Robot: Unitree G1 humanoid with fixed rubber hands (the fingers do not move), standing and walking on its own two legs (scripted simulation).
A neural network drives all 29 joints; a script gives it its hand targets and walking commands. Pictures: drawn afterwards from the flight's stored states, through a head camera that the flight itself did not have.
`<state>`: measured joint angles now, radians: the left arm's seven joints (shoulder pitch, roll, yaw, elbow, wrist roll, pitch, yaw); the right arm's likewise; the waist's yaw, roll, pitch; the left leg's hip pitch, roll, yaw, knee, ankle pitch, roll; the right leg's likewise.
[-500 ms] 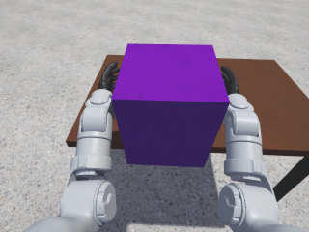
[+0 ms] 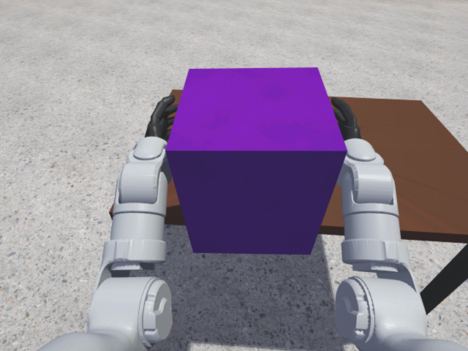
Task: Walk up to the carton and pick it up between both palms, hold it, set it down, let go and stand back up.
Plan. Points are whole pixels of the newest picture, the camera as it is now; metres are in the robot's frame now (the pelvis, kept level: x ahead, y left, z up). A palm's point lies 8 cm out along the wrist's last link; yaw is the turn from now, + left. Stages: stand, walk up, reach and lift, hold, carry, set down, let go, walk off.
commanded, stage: reach and lift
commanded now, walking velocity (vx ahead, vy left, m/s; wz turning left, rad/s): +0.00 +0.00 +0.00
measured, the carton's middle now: (252, 165) +0.37 -0.01 +0.17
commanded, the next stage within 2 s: hold in 0.24 s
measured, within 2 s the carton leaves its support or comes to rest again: neither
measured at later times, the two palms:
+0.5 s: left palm (153, 147) +0.36 +0.15 +0.21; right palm (343, 148) +0.36 -0.15 +0.21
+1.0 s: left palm (150, 139) +0.36 +0.15 +0.22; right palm (342, 140) +0.37 -0.15 +0.22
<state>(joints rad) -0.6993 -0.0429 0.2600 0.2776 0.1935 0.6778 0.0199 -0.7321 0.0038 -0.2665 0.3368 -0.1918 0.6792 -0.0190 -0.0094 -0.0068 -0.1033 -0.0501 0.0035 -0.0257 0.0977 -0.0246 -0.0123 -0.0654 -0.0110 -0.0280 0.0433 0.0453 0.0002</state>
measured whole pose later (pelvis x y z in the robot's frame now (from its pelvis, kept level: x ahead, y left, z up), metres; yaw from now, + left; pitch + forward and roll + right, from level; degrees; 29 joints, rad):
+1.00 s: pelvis +0.00 +0.00 +0.00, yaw +0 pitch -3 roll +0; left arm -0.71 -0.03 0.26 0.27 0.18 0.68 0.03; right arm -0.74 -0.01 -0.24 0.35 -0.18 0.67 -0.03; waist 0.01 0.00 -0.10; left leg -0.03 0.01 -0.02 0.11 -0.03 -0.01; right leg -0.05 -0.01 -0.02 0.07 0.03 0.00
